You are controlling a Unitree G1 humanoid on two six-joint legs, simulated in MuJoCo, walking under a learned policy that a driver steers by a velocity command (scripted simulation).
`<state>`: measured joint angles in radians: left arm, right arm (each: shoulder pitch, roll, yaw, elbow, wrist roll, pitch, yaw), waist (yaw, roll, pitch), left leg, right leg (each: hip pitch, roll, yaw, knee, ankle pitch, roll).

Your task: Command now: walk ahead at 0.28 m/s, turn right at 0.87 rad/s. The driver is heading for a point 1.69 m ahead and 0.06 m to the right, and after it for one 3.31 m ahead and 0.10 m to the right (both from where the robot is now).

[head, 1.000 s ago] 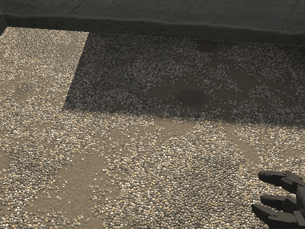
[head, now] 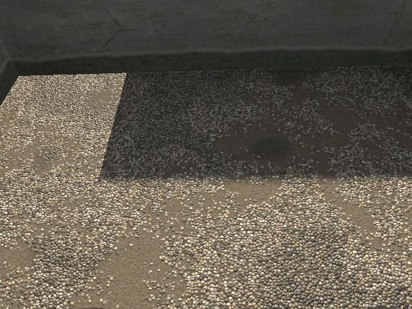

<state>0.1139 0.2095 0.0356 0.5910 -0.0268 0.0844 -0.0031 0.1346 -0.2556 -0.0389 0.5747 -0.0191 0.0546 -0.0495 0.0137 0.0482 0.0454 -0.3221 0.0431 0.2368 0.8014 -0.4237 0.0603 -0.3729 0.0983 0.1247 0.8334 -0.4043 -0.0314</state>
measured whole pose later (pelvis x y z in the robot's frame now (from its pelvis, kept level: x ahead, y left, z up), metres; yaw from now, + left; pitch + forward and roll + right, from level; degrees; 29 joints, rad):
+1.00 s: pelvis -0.07 -0.02 +0.03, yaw -25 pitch +1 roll +0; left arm 0.19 0.19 -0.01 0.76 0.01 0.04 0.00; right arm 0.24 -0.20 -0.01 0.67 -0.01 0.03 0.00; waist -0.02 -0.01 -0.03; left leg -0.31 0.01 -0.04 0.54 -0.26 -0.02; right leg -0.26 0.11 0.08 0.51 -0.27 -0.06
